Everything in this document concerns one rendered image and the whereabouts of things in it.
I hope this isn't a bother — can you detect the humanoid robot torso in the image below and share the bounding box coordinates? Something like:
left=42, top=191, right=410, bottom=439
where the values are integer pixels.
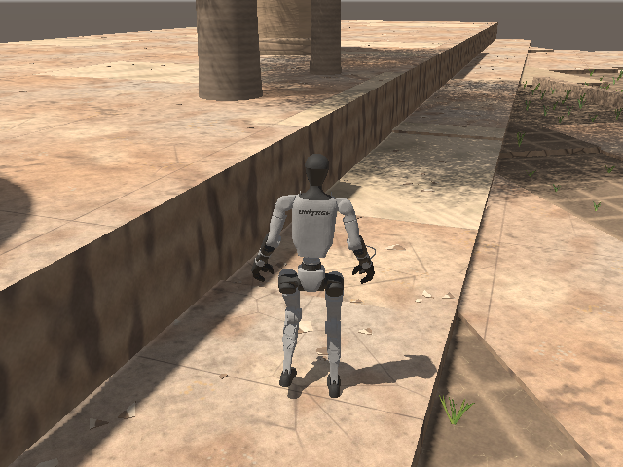
left=292, top=191, right=337, bottom=292

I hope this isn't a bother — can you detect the robot left forearm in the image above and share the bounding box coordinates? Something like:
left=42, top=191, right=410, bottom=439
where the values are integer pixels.
left=255, top=233, right=275, bottom=267

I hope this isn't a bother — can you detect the left robot upper arm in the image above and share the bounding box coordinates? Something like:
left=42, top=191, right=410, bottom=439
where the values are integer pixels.
left=266, top=195, right=295, bottom=248

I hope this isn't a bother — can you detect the robot right hand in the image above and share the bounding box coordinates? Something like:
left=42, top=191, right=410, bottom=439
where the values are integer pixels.
left=352, top=262, right=375, bottom=284

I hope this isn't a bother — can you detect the right robot upper arm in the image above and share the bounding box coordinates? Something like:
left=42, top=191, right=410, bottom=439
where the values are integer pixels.
left=336, top=198, right=362, bottom=251

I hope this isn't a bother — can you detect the robot right forearm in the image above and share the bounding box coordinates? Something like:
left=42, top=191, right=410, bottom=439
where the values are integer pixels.
left=353, top=235, right=372, bottom=269

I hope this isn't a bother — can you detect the robot left hand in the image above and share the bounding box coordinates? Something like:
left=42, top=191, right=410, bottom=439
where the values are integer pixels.
left=251, top=259, right=274, bottom=282

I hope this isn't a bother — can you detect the right robot foot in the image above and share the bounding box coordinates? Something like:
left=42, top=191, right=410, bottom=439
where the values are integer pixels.
left=327, top=374, right=341, bottom=398

